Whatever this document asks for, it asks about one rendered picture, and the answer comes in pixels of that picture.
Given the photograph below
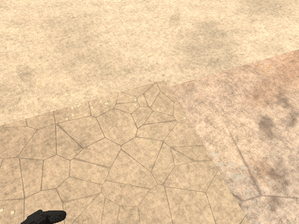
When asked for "left robot hand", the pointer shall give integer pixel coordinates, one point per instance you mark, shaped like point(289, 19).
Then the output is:
point(45, 217)

